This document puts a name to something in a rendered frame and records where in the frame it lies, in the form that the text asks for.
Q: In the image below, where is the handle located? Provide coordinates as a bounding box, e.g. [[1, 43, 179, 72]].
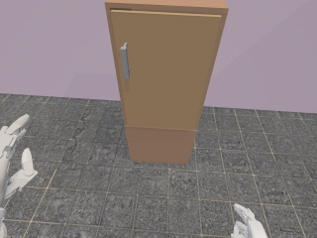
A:
[[120, 43, 130, 79]]

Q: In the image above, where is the cupboard door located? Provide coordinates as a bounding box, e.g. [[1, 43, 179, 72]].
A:
[[110, 10, 222, 130]]

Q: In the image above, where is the robot right hand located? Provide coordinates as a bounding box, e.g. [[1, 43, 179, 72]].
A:
[[231, 203, 267, 238]]

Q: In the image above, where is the robot left hand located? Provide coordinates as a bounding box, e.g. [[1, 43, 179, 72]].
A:
[[0, 114, 38, 208]]

